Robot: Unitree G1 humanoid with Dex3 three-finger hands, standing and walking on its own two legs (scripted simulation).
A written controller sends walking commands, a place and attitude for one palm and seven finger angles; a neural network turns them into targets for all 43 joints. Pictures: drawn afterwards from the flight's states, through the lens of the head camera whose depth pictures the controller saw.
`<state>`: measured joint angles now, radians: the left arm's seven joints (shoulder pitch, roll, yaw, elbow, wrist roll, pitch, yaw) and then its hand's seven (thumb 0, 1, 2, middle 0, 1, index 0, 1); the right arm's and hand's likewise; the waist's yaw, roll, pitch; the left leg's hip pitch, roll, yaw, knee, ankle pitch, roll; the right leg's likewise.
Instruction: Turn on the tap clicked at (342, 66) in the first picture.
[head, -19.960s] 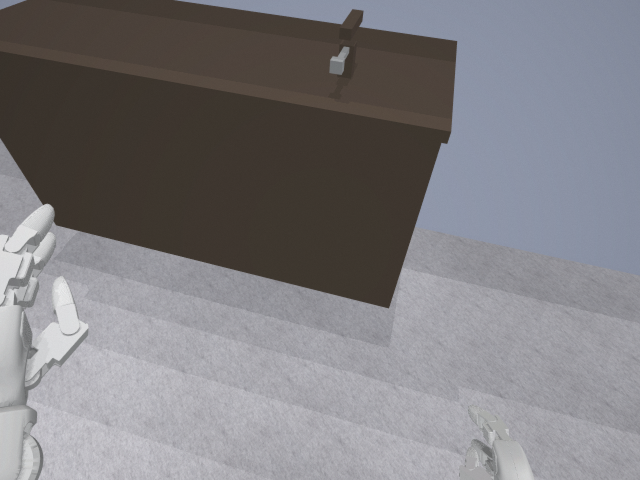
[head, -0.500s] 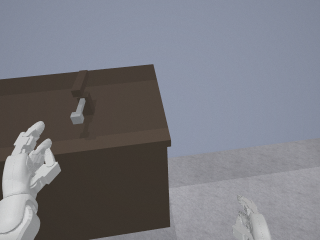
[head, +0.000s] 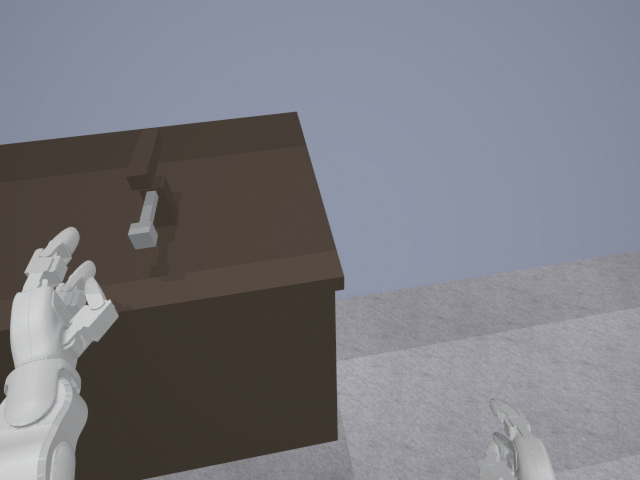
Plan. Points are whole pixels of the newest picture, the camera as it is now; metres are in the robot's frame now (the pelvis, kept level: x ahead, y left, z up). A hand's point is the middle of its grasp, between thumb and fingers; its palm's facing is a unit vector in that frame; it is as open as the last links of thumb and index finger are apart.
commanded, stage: reach beside the lever's end, fingers flat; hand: left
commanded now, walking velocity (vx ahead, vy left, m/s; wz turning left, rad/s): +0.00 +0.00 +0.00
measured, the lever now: (143, 235) +0.38 +0.31 +0.12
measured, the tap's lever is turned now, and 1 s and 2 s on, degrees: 0 0 0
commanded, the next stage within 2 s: push the lever round in 1.54 s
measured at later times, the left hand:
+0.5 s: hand (112, 281) +0.28 +0.29 +0.13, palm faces +0.52 -0.85 -0.07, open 7.6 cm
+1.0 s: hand (123, 256) +0.33 +0.31 +0.12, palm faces +0.54 -0.84 -0.07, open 7.8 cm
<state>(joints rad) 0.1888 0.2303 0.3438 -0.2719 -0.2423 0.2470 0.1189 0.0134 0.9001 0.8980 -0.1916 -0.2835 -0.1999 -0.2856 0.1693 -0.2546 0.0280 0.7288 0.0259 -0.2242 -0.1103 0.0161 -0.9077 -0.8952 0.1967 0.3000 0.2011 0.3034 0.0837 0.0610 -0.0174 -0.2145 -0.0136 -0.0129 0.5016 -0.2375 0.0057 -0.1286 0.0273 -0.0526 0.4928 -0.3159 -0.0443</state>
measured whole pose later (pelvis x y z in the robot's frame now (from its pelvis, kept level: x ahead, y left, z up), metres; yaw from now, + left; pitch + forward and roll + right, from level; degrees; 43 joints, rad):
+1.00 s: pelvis -0.01 +0.00 +0.00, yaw -1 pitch +2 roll -1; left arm -0.26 0.38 0.48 0.42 -0.17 0.04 0.07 0.01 0.90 0.90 -0.15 -0.16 -0.16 -0.16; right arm 0.25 -0.26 0.01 0.76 0.02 -0.13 -0.11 0.01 -0.91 -0.89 0.20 0.30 0.20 0.30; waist 0.01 0.04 -0.04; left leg -0.36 0.01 -0.01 0.57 -0.25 0.00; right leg -0.26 0.05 -0.05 0.54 -0.32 -0.05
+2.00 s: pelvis -0.02 +0.02 -0.01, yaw -1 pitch +3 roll -2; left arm -0.32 0.34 0.41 0.49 -0.15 0.00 0.09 0.01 0.90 0.90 -0.15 -0.15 -0.16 -0.15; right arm 0.23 -0.24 0.03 0.73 0.02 -0.11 -0.11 0.01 -0.91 -0.89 0.20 0.30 0.20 0.30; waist 0.01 0.04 -0.07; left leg -0.41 0.00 -0.01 0.62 -0.26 0.03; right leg -0.30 0.04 -0.05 0.56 -0.31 -0.03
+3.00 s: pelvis -0.01 +0.01 -0.01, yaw +0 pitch +2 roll -1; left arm -0.35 0.20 0.31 0.41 -0.07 0.06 0.39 0.01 0.94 0.91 -0.15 -0.15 -0.15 -0.15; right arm 0.19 -0.23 0.02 0.75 -0.01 -0.04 -0.10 0.01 -0.91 -0.89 0.20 0.30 0.20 0.30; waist 0.02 0.04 -0.07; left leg -0.38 0.00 -0.02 0.61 -0.26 0.01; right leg -0.28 0.04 -0.06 0.56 -0.32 -0.04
